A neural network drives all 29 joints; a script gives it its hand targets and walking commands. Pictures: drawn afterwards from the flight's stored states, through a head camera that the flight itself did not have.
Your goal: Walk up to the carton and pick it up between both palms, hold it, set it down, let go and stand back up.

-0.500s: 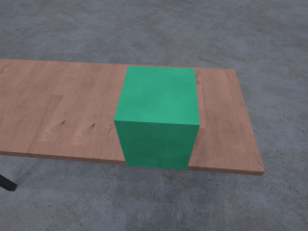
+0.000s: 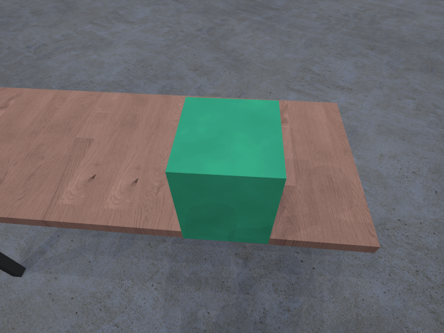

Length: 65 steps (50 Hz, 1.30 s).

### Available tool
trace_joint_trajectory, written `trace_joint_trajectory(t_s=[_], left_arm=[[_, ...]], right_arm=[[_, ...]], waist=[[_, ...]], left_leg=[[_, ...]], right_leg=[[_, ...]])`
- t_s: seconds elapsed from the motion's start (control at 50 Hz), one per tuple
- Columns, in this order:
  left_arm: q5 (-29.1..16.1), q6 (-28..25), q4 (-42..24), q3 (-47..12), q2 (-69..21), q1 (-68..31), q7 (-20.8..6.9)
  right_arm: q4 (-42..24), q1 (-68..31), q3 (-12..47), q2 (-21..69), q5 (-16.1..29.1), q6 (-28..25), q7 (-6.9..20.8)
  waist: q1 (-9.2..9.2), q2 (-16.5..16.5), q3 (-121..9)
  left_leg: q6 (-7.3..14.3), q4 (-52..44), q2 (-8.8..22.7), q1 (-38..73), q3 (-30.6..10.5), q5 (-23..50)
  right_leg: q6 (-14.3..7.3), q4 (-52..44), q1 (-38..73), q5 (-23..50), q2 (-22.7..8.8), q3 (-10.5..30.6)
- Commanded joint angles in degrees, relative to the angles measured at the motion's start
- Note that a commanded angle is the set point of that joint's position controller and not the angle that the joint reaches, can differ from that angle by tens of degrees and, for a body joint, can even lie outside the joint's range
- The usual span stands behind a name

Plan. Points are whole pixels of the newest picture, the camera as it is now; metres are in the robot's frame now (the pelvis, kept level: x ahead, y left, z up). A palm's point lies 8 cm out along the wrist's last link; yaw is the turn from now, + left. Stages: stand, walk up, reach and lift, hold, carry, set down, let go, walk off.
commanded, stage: stand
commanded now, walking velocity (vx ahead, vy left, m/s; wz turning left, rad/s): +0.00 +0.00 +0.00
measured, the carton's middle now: (228, 173) +0.43 +0.01 +0.00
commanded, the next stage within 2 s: walk up in 0.32 s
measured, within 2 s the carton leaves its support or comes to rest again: neither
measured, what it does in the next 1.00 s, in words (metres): steps on the spot: right foot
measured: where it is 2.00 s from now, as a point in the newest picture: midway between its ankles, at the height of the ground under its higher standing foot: outside the picture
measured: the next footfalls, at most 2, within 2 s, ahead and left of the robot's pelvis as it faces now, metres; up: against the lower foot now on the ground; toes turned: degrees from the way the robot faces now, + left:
right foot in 0.98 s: -0.02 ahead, -0.03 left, +0.00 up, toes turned -6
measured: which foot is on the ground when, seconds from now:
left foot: down 0.00-1.00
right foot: down 0.00-0.82, up 0.84-0.96, down 0.98-1.00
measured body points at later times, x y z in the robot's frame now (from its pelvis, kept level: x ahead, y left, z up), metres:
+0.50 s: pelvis -0.01 +0.00 +0.00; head +0.00 -0.01 +0.45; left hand -0.04 +0.19 -0.16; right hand -0.05 -0.20 -0.17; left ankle -0.03 +0.14 -0.74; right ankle -0.03 -0.10 -0.74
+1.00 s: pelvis -0.03 +0.07 -0.02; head +0.01 +0.06 +0.42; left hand +0.01 +0.31 -0.17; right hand +0.01 -0.18 -0.18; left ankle -0.02 +0.14 -0.74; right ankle -0.05 -0.03 -0.74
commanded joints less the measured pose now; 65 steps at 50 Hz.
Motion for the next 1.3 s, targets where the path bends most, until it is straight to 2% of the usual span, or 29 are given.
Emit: trace_joint_trajectory(t_s=[0.0, 0.48, 0.5, 0.52, 0.56, 0.62, 0.66, 0.7, 0.74, 0.76, 0.78, 0.8, 0.82, 0.88, 0.92, 0.94, 0.96, 0.98, 1.0, 1.02, 1.04, 1.06, 1.08, 1.12, 1.14, 1.16, 1.18, 1.24, 1.28], left_arm=[[0.0, -0.3, -0.4, 0.5, 4.9, 5.8, 0.3], [0.1, -0.4, -1.1, 0.1, 4.2, 6.3, -0.1], [1.5, -1.4, -3.8, 0.4, 8.9, 7.7, 1.0], [1.3, -1.9, -3.9, 0.9, 10.9, 9.2, 1.4], [1.5, -2.0, -3.7, 1.2, 11.8, 10.2, 2.0], [2.1, -2.1, -6.0, 1.5, 11.3, 7.9, 2.2], [2.3, -2.1, -7.5, 1.6, 11.9, 6.2, 2.0], [2.2, -1.7, -9.1, 1.7, 12.4, 3.0, 1.6], [1.9, -1.4, -10.7, 1.3, 11.5, 1.3, 1.1], [1.6, -1.0, -11.1, 0.9, 9.6, 2.0, 1.1], [1.5, -0.3, -11.3, 0.4, 7.9, 3.6, 1.4], [1.5, 0.1, -11.7, 0.0, 6.4, 4.8, 1.7], [1.4, 0.3, -12.0, -0.2, 6.9, 4.8, 1.9], [1.3, 0.0, -13.3, -0.4, 8.1, 6.0, 2.2], [0.7, -0.9, -14.1, -0.7, 7.9, 7.9, 2.4], [0.6, -1.6, -13.7, -1.0, 7.5, 10.0, 2.1], [0.5, -2.1, -13.1, -0.7, 8.5, 12.2, 1.7], [0.9, -2.5, -12.9, 0.2, 12.1, 13.1, 1.6], [0.7, -2.3, -13.5, 0.9, 15.0, 10.8, 1.5], [0.1, -1.7, -13.6, 1.3, 17.5, 8.6, 1.4], [0.5, -1.4, -14.1, 1.7, 18.2, 4.8, 1.3], [0.7, -1.2, -14.8, 1.2, 17.1, 0.8, 1.1], [0.8, -0.9, -15.3, 0.5, 15.7, -1.5, 0.8], [0.6, -1.2, -15.8, -1.2, 11.7, 0.4, 0.1], [0.1, -1.1, -15.0, -1.7, 10.2, 3.4, 0.0], [0.1, -0.8, -14.3, -1.6, 9.7, 4.0, 0.2], [0.3, -0.6, -14.0, -1.5, 10.0, 2.9, 0.2], [0.1, -0.3, -12.1, -1.5, 11.0, 2.5, 0.2], [0.2, -0.3, -10.7, -1.9, 10.6, 3.6, 0.4]], right_arm=[[-0.1, 5.3, -0.5, -4.5, 0.0, -0.2, -0.2], [0.2, 6.6, 0.2, -4.0, 0.0, -0.2, 0.0], [-0.7, 1.5, -0.6, -13.0, -1.8, 0.0, -0.2], [-1.5, 0.3, -0.5, -12.1, -2.3, 0.3, -0.2], [-1.9, 0.3, 0.1, -9.7, -2.4, 0.9, -0.1], [-2.5, -0.1, 0.5, -8.9, -2.3, 1.0, 0.0], [-3.2, 0.6, 0.6, -8.8, -1.9, 0.9, 0.1], [-3.4, 2.5, 0.6, -9.7, -1.7, 0.5, 0.3], [-3.5, 3.7, -0.1, -13.1, -1.4, 0.2, 0.6], [-3.8, 2.8, -0.5, -15.1, -1.0, 0.3, 0.7], [-4.5, 1.8, -0.8, -16.9, -0.6, 0.7, 0.7], [-5.7, -0.7, -0.5, -16.8, -0.1, 1.1, 0.6], [-7.1, -2.5, -0.4, -16.8, -0.2, 1.4, 0.4], [-10.2, -5.4, -0.1, -17.8, -0.9, 1.8, 0.4], [-11.9, -7.9, 0.2, -17.4, -1.2, 2.0, 0.9], [-12.3, -8.4, 0.9, -15.8, -1.2, 2.0, 1.1], [-12.8, -8.6, 1.4, -14.3, -1.2, 2.0, 1.3], [-13.3, -7.3, 1.7, -12.8, -1.1, 1.8, 1.6], [-13.2, -4.8, 2.2, -11.2, -1.0, 1.9, 1.7], [-12.7, -3.8, 2.3, -11.1, -0.9, 2.6, 1.2], [-12.7, -3.3, 2.1, -11.5, -1.1, 2.8, 1.0], [-12.4, -2.7, 2.3, -12.1, -1.0, 2.2, 1.1], [-11.2, -0.6, 2.3, -12.9, -0.7, 1.3, 1.4], [-9.5, 1.7, 1.0, -17.0, -0.2, -0.4, 1.8], [-9.5, -0.1, 0.9, -17.9, -0.1, -0.4, 1.7], [-9.9, -1.5, 0.9, -17.9, 0.0, -0.2, 1.8], [-9.9, -2.0, 1.2, -16.9, 0.2, 0.1, 1.7], [-9.8, 0.0, 1.3, -16.3, 0.3, 0.2, 0.8], [-9.4, 0.8, 1.4, -16.1, 0.4, 0.4, 0.7]], waist=[[-0.14, -0.4, 4.6], [-0.13, -0.1, 4.7], [1.58, 1.8, 5.8], [1.61, -0.8, 5.3], [1.44, -3.5, 5.5], [1.06, -7.3, 4.2], [0.11, -9.9, 3.7], [-1.9, -9.6, 2.2], [-2.83, -6.3, -1.4], [-2.25, -1.7, -1.9], [-1.71, 2.5, -1.1], [-1.33, 4.5, 1.4], [-1.33, 4.8, 2.8], [-0.99, 7.9, 2.6], [0.3, 8.0, -0.3], [2.01, 5.2, -2.2], [3.21, 1.5, -4.6], [2.54, -4.8, -6.3], [0.9, -8.4, -5.1], [1.1, -10.6, -2.4], [-0.16, -13.1, 0.4], [-1.36, -12.4, 2.1], [-2.48, -9.8, 2.1], [-1.3, -3.5, -3.0], [0.36, -0.8, -4.5], [0.94, 0.8, -3.1], [0.7, 0.7, -0.7], [0.04, 1.0, 2.1], [0.15, 2.8, 1.9]], left_leg=[[2.6, -4.0, 3.4, -1.8, -2.2, 15.0], [2.1, -4.3, 3.4, -4.8, -2.0, 11.8], [2.2, 2.3, 2.1, -8.4, 0.2, 5.6], [1.1, 5.5, 1.5, -12.2, 0.8, 1.4], [0.1, 9.9, 2.0, -15.5, 0.3, -8.0], [0.1, 15.8, 3.8, -17.2, -1.5, -11.6], [0.5, 13.6, 4.6, -14.2, -1.5, -7.1], [1.2, 6.5, 4.7, -8.1, -1.0, 4.1], [2.8, 1.7, 5.4, -0.5, -1.8, 15.8], [5.2, -0.1, 7.0, -0.7, -3.9, 17.1], [9.0, -3.4, 11.2, -4.8, -7.9, 14.2], [12.5, -6.4, 13.9, -8.2, -10.2, 9.6], [14.3, -8.0, 15.2, -9.6, -10.6, 8.7], [16.4, -6.1, 17.0, -10.1, -7.6, 21.2], [15.0, -1.4, 14.8, -9.1, -3.3, 29.5], [12.7, 1.8, 13.3, -8.1, -1.3, 28.3], [9.7, 7.6, 10.4, -8.5, 1.2, 24.0], [6.4, 14.8, 6.6, -12.0, 3.7, 16.0], [3.3, 17.4, 1.7, -17.3, 4.7, -5.3], [2.5, 19.2, 0.5, -13.8, 2.6, -15.8], [2.4, 17.8, 3.0, -10.9, -1.3, -13.7], [1.6, 11.7, 4.2, -8.9, -2.5, -7.9], [0.8, 2.1, 4.7, -5.7, -2.3, 3.9], [2.4, -3.2, 8.9, 2.7, -5.4, 26.3], [4.8, -4.7, 11.1, 1.1, -5.9, 24.2], [5.9, -6.4, 12.4, -3.1, -6.4, 17.0], [5.5, -8.3, 12.3, -5.5, -6.4, 12.8], [1.6, -10.9, 12.6, -2.6, -5.1, 18.3], [0.4, -11.6, 12.6, -1.5, -4.1, 16.0]], right_leg=[[-1.2, -5.9, -5.0, 17.6, -5.4, 4.6], [-1.5, -6.7, -5.5, 13.0, -5.3, 4.9], [-1.4, -6.8, -4.6, 18.4, -10.3, 10.8], [-3.0, -7.3, -2.1, 21.8, -13.8, 15.3], [-6.3, -8.9, -1.2, 21.0, -18.7, 20.4], [-9.8, -7.9, -1.8, 21.0, -19.4, 20.6], [-9.6, -6.2, -5.6, 22.5, -18.3, 18.8], [-7.2, -2.6, -9.7, 23.0, -15.4, 15.0], [-3.0, 3.9, -13.5, 19.2, -9.1, 8.3], [-1.0, 8.1, -14.2, 10.9, -4.3, 4.0], [0.6, 14.6, -12.9, 1.5, -0.4, 0.8], [1.0, 17.7, -13.4, -5.1, 0.1, 0.0], [0.9, 20.9, -14.4, -10.3, -0.4, 0.5], [-0.5, 25.4, -15.7, -15.8, -1.7, 2.3], [-1.4, 17.0, -10.9, -8.6, -2.7, 2.4], [-2.0, 6.7, -6.9, 1.1, -4.1, 2.8], [-3.0, 1.8, -2.1, 14.9, -7.0, 6.2], [-5.1, 0.1, 2.0, 27.9, -12.7, 16.1], [-8.0, -3.2, 3.1, 34.4, -19.3, 26.3], [-13.4, -5.1, -6.0, 27.5, -22.1, 28.6], [-13.7, -5.3, -11.6, 19.8, -21.4, 28.4], [-11.2, -4.5, -13.5, 17.0, -18.3, 23.1], [-7.6, -1.3, -13.8, 17.3, -13.7, 16.5], [-1.3, 8.8, -14.5, 14.6, -5.0, 6.8], [-0.2, 9.4, -12.3, 4.9, -2.7, 4.3], [-0.3, 8.0, -9.3, -0.2, -2.9, 4.2], [-0.7, 6.6, -8.4, 0.2, -3.5, 4.6], [-0.8, 7.2, -12.7, 2.4, -4.1, 4.8], [-0.4, 6.3, -12.7, 0.9, -4.3, 4.5]])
